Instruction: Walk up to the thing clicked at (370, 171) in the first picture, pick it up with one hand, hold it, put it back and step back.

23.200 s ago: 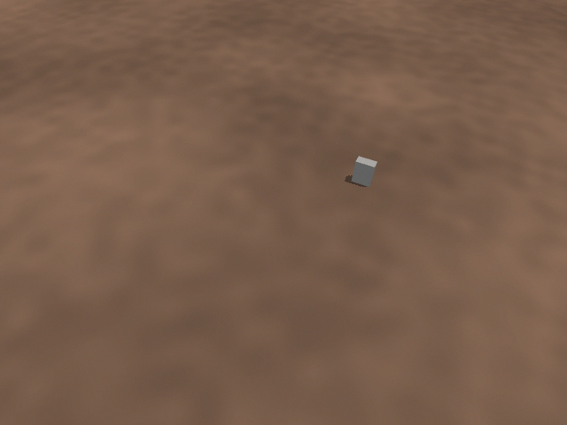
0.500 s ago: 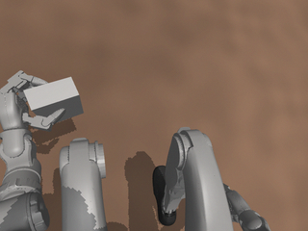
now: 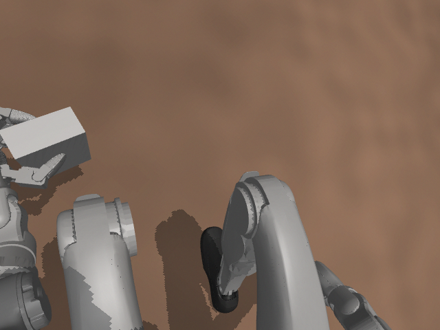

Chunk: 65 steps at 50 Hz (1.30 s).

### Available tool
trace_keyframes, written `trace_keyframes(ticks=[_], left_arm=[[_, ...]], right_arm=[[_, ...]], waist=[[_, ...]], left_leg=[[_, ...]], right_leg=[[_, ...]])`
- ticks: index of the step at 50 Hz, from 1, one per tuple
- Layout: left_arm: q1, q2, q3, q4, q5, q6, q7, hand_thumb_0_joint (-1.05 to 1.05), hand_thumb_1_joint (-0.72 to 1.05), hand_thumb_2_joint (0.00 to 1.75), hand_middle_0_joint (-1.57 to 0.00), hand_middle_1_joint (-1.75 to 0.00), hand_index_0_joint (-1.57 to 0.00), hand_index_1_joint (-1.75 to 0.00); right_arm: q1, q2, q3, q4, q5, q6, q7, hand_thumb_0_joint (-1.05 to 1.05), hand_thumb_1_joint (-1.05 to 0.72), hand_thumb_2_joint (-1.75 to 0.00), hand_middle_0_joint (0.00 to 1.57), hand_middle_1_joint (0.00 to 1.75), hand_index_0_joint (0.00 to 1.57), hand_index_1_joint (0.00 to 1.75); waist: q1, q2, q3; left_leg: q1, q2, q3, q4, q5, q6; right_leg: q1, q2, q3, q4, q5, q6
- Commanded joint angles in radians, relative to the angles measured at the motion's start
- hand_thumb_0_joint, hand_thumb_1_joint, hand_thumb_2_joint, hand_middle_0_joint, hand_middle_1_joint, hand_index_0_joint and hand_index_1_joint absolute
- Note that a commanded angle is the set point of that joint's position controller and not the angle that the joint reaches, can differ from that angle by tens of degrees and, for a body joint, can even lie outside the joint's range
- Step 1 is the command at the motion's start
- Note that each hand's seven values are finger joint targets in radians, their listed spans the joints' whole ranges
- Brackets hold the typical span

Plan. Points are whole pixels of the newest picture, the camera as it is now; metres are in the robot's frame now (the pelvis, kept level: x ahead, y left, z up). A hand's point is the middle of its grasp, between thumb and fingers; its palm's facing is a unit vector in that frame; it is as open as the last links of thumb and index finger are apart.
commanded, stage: lower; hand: left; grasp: from the side
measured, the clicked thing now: (53, 147) +0.43 +0.22 -0.14
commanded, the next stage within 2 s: loosen in 1.14 s
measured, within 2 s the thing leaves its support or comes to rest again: rests again in 1.16 s
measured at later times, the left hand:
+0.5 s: hand (35, 151) +0.43 +0.25 -0.17, palm faces +0.30 -0.96 -0.01, open 9.2 cm
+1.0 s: hand (39, 152) +0.43 +0.25 -0.20, palm faces +0.30 -0.95 -0.01, open 9.2 cm
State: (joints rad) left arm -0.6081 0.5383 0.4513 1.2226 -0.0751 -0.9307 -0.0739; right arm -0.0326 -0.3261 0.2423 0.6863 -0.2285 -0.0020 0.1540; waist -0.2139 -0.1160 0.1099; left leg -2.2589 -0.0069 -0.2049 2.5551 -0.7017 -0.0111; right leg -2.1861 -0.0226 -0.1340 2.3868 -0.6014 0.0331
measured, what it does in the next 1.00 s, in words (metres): stands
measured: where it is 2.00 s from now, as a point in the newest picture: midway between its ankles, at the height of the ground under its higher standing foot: (171, 303)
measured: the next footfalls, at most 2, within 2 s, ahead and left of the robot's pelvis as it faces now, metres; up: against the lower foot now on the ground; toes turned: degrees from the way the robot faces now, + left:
none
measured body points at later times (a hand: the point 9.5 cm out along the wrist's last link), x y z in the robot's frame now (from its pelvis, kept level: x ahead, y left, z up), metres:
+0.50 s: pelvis -0.01 +0.01 -0.01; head +0.23 +0.16 +0.34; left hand +0.41 +0.30 -0.17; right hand +0.13 -0.26 -0.06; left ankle +0.08 +0.12 -0.27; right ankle +0.13 -0.12 -0.27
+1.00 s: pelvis -0.01 +0.02 -0.01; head +0.23 +0.18 +0.32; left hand +0.41 +0.30 -0.19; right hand +0.13 -0.25 -0.05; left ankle +0.08 +0.12 -0.27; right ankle +0.13 -0.12 -0.27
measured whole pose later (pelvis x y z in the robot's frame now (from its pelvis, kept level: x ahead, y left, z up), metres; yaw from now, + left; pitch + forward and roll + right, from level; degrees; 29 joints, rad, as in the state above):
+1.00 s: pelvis -0.01 +0.02 -0.01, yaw -6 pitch +13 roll -18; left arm -0.64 0.80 0.48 1.46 -0.05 -1.12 0.07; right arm -0.17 -0.37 0.50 0.59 -0.36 -0.01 0.16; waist -0.27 -0.27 0.31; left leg -2.20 0.00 -0.35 2.66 -0.72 0.00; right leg -2.07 0.03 -0.25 2.37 -0.56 0.07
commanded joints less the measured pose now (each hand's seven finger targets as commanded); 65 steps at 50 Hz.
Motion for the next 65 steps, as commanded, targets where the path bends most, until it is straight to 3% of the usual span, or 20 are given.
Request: trace_keyframes(ticks=[1,4,6,12,14,18,25,28,34,42,52,62,63,65], left_arm=[[-0.288,0.213,0.038,-0.155,-0.012,-0.134,0.015,0.00,0.11,1.21,-1.24,-1.41,-1.26,-1.39],[-0.281,0.255,0.056,-0.123,-0.011,-0.160,0.019,0.00,0.10,1.20,-1.25,-1.41,-1.27,-1.40],[-0.284,0.255,0.056,-0.100,-0.012,-0.173,0.023,0.00,0.12,1.21,-1.23,-1.40,-1.26,-1.39],[-0.262,0.293,0.058,-0.053,0.003,-0.198,0.041,0.00,0.13,1.21,-1.22,-1.39,-1.25,-1.38],[-0.261,0.299,0.062,-0.050,0.000,-0.206,0.047,0.00,0.12,1.20,-1.24,-1.40,-1.27,-1.38],[-0.266,0.301,0.046,-0.010,-0.003,-0.217,0.062,0.00,0.16,1.22,-1.22,-1.39,-1.25,-1.38],[-0.283,0.371,0.052,0.019,0.014,-0.244,0.096,0.00,0.16,1.23,-1.20,-1.38,-1.23,-1.36],[-0.294,0.368,0.051,0.032,0.008,-0.259,0.104,0.00,0.18,1.23,-1.21,-1.39,-1.24,-1.37],[-0.273,0.390,0.047,0.069,0.019,-0.272,0.111,0.00,0.20,1.24,-1.24,-1.39,-1.26,-1.38],[-0.269,0.408,0.044,0.048,0.014,-0.283,0.126,0.00,0.23,1.24,-1.22,-1.38,-1.24,-1.37],[-0.279,0.434,0.036,0.081,0.028,-0.294,0.143,0.00,0.25,1.25,-1.24,-1.39,-1.26,-1.37],[-0.251,0.433,0.030,0.110,0.016,-0.313,0.154,0.00,0.24,1.22,-1.22,-1.34,-1.24,-1.34],[-0.248,0.430,0.037,0.116,0.014,-0.314,0.154,0.00,0.23,1.14,-1.28,-1.32,-1.30,-1.31],[-0.273,0.454,0.043,0.096,0.008,-0.325,0.159,0.00,0.11,0.98,-1.14,-1.16,-1.17,-1.15]], right_arm=[[0.072,-0.297,-0.061,-0.039,-0.020,-0.005,-0.016,0.00,-0.93,-0.91,0.20,0.30,0.20,0.30],[0.055,-0.306,-0.037,-0.045,-0.034,-0.006,-0.016,0.00,-0.93,-0.91,0.20,0.30,0.20,0.30],[0.048,-0.318,-0.022,-0.046,-0.045,-0.005,-0.016,0.00,-0.93,-0.91,0.20,0.30,0.20,0.30],[0.002,-0.347,0.010,-0.061,-0.067,-0.002,-0.016,0.00,-0.93,-0.91,0.20,0.30,0.20,0.30],[0.007,-0.355,0.021,-0.062,-0.075,0.001,-0.014,0.00,-0.93,-0.91,0.20,0.30,0.20,0.30],[-0.009,-0.364,0.042,-0.067,-0.084,0.001,-0.014,0.00,-0.93,-0.91,0.20,0.30,0.20,0.30],[-0.045,-0.372,0.077,-0.078,-0.103,0.001,-0.014,0.00,-0.92,-0.91,0.20,0.30,0.20,0.30],[-0.051,-0.379,0.089,-0.082,-0.110,0.000,-0.013,0.00,-0.92,-0.91,0.20,0.30,0.20,0.30],[-0.076,-0.391,0.107,-0.093,-0.118,0.001,-0.012,0.00,-0.92,-0.91,0.20,0.30,0.20,0.30],[-0.081,-0.398,0.126,-0.094,-0.132,0.002,-0.015,0.00,-0.91,-0.90,0.20,0.30,0.20,0.30],[-0.103,-0.406,0.143,-0.105,-0.142,0.006,-0.014,0.00,-0.91,-0.90,0.20,0.30,0.20,0.30],[-0.109,-0.415,0.159,-0.115,-0.147,0.003,-0.010,0.00,-0.90,-0.90,0.20,0.30,0.20,0.30],[-0.109,-0.415,0.161,-0.114,-0.147,0.003,-0.011,0.00,-0.92,-0.90,0.20,0.30,0.20,0.30],[-0.108,-0.418,0.166,-0.115,-0.149,0.001,-0.011,0.00,-0.92,-0.89,0.20,0.30,0.20,0.30]], waist=[[-0.046,0.335,-0.613],[-0.050,0.348,-0.609],[-0.069,0.368,-0.594],[-0.083,0.409,-0.527],[-0.091,0.425,-0.548],[-0.115,0.406,-0.501],[-0.122,0.403,-0.460],[-0.141,0.392,-0.453],[-0.145,0.409,-0.407],[-0.150,0.427,-0.427],[-0.169,0.422,-0.367],[-0.173,0.412,-0.337],[-0.177,0.400,-0.351],[-0.176,0.415,-0.359]], left_leg=[[0.379,0.018,0.063,-0.298,0.097,0.005],[0.381,0.022,0.059,-0.286,0.115,0.003],[0.402,0.026,0.047,-0.284,0.122,-0.002],[0.425,0.036,0.012,-0.292,0.121,-0.015],[0.456,0.038,0.001,-0.289,0.148,-0.022],[0.422,0.038,-0.006,-0.273,0.121,-0.016],[0.411,0.045,-0.020,-0.258,0.110,-0.013],[0.415,0.048,-0.033,-0.256,0.098,-0.013],[0.422,0.056,-0.059,-0.275,0.076,-0.020],[0.470,0.063,-0.071,-0.258,0.164,-0.028],[0.443,0.070,-0.088,-0.264,0.088,-0.024],[0.442,0.071,-0.101,-0.261,0.097,-0.022],[0.454,0.072,-0.104,-0.255,0.121,-0.024],[0.448,0.071,-0.102,-0.252,0.118,-0.022]], right_leg=[[0.368,0.055,-0.084,-0.187,0.120,-0.051],[0.394,0.059,-0.088,-0.179,0.137,-0.050],[0.389,0.060,-0.101,-0.174,0.147,-0.049],[0.355,0.060,-0.133,-0.151,0.151,-0.050],[0.371,0.062,-0.142,-0.142,0.177,-0.048],[0.384,0.068,-0.152,-0.152,0.168,-0.043],[0.399,0.076,-0.161,-0.158,0.163,-0.040],[0.402,0.079,-0.172,-0.160,0.162,-0.036],[0.384,0.084,-0.194,-0.151,0.148,-0.036],[0.418,0.092,-0.202,-0.145,0.219,-0.033],[0.392,0.098,-0.219,-0.154,0.163,-0.032],[0.403,0.105,-0.227,-0.156,0.178,-0.031],[0.414,0.104,-0.228,-0.157,0.197,-0.029],[0.419,0.106,-0.230,-0.157,0.196,-0.030]])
